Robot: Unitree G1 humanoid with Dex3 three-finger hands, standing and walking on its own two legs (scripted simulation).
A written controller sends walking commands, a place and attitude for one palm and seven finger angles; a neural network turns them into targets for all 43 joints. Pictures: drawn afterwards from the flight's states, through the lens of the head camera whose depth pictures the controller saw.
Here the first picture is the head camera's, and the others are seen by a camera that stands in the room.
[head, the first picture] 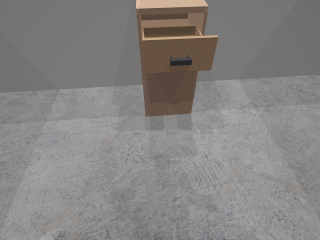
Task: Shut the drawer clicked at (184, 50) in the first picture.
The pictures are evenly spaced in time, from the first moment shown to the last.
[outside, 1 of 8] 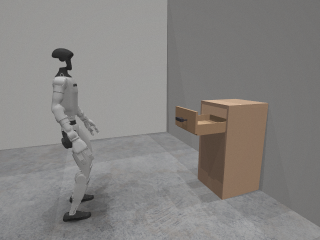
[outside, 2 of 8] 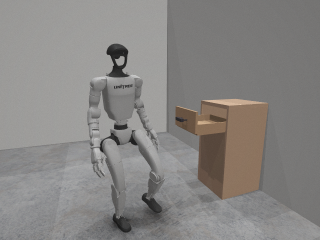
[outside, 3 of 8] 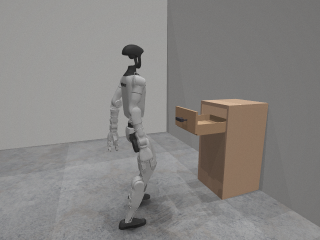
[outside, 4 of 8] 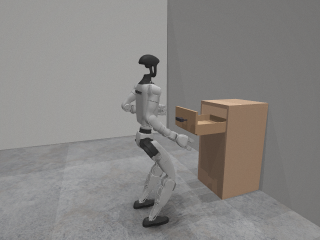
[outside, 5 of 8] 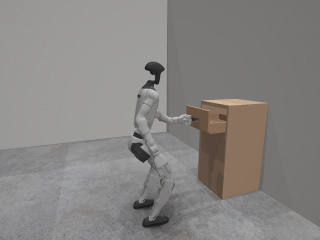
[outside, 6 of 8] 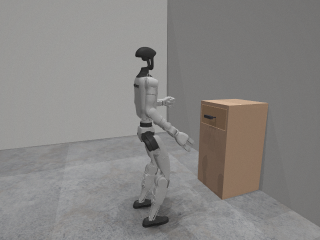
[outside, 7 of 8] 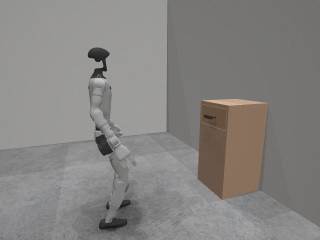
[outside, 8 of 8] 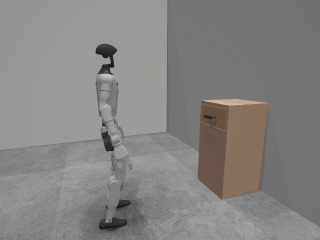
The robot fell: no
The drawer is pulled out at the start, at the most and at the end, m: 0.30 0.30 0.00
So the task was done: yes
